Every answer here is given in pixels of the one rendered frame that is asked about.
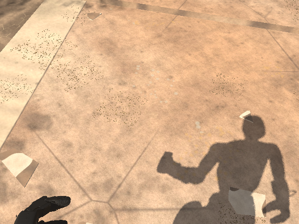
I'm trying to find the robot left hand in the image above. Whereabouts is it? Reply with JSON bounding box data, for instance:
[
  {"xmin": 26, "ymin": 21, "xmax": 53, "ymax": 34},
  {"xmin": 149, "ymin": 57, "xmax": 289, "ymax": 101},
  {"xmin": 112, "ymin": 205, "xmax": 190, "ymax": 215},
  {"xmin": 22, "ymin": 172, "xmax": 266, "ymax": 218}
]
[{"xmin": 14, "ymin": 196, "xmax": 71, "ymax": 224}]

